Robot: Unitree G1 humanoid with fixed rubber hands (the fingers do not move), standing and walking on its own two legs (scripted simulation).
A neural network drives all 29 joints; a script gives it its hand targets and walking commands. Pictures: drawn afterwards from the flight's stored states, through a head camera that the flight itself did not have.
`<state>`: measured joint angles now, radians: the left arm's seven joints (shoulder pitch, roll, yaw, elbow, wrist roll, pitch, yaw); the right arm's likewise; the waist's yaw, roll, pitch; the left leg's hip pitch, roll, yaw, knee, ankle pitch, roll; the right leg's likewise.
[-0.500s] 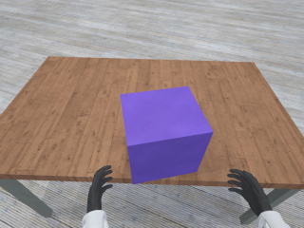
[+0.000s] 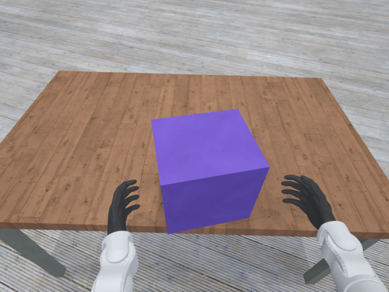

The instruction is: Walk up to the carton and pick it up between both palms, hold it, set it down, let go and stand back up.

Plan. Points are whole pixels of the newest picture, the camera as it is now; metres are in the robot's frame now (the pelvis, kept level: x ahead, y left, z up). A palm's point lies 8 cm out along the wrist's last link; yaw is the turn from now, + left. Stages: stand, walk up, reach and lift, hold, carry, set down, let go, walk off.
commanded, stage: reach and lift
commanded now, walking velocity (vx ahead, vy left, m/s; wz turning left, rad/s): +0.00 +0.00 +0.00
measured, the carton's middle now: (202, 171) +0.41 +0.02 -0.02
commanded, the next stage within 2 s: none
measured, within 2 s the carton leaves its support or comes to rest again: neither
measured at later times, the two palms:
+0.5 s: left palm (115, 187) +0.28 +0.19 +0.08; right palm (311, 169) +0.35 -0.21 +0.08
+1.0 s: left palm (107, 154) +0.32 +0.20 +0.13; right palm (299, 127) +0.42 -0.18 +0.14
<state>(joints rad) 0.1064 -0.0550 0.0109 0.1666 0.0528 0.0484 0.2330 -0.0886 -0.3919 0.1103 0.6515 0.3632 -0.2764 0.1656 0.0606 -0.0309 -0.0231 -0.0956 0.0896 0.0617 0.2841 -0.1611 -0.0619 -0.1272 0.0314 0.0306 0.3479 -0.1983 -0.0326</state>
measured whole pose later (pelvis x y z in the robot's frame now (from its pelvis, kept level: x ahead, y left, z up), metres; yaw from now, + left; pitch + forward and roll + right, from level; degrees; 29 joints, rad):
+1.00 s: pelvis -0.01 +0.00 +0.00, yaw +0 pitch +3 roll +0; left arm -0.44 -0.01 0.17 0.08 0.01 0.61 0.20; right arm -0.71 -0.47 0.11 0.75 0.40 0.17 0.09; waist 0.11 0.00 -0.02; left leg -0.19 0.09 0.06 0.28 -0.13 -0.06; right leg -0.21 0.04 0.03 0.32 -0.16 -0.02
